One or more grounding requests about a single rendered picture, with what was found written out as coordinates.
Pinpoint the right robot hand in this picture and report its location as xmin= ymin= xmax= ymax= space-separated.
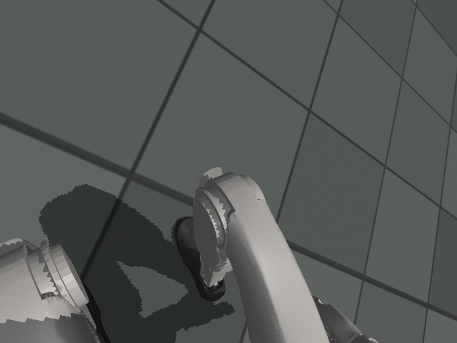
xmin=312 ymin=296 xmax=363 ymax=343

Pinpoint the right robot foot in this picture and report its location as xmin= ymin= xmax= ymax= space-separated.
xmin=175 ymin=217 xmax=225 ymax=302

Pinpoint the left robot foot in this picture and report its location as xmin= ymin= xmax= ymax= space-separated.
xmin=81 ymin=281 xmax=111 ymax=343

